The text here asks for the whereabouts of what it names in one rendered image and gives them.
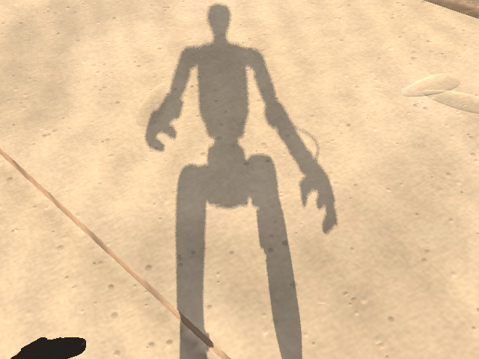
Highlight left robot hand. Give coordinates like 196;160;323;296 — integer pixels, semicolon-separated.
11;337;86;359

